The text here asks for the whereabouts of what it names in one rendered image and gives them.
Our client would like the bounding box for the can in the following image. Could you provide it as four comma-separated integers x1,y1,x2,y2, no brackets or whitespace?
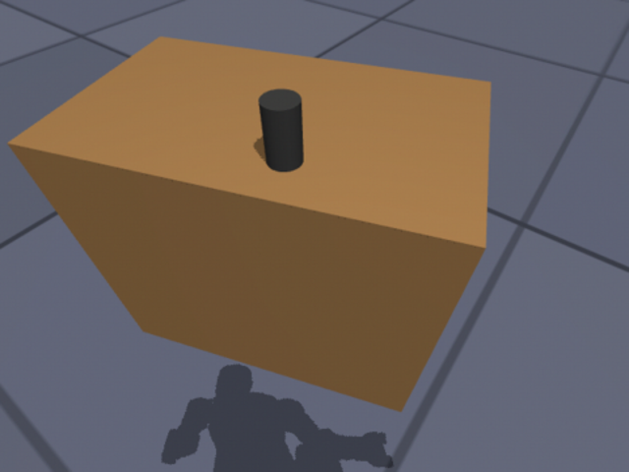
258,88,304,172

